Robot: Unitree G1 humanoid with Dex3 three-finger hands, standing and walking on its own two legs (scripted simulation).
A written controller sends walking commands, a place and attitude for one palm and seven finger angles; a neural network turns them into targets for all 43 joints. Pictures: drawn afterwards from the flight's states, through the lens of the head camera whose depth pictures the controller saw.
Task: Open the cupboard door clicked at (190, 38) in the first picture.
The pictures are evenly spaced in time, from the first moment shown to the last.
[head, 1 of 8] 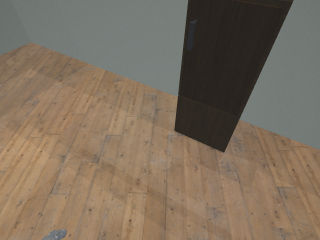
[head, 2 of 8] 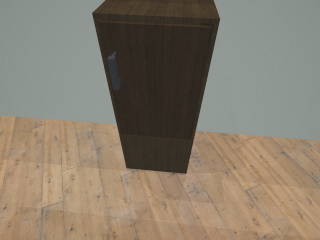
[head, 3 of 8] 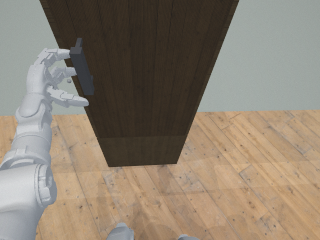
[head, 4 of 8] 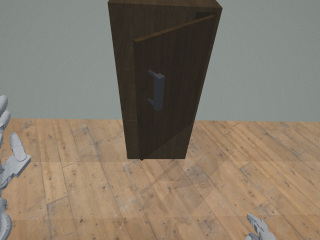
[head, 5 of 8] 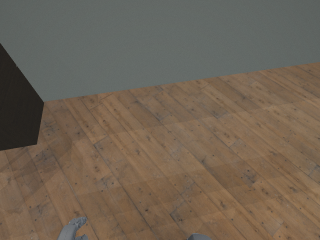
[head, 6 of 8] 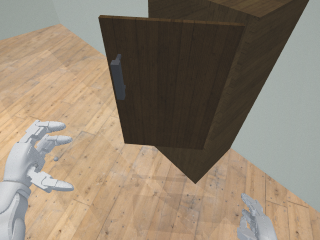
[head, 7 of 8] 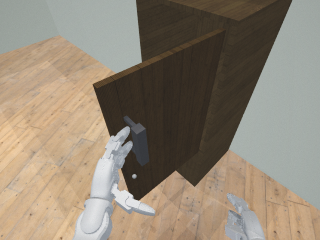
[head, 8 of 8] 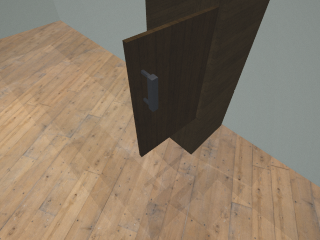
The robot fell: no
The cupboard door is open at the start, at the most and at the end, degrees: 0 87 86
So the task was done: yes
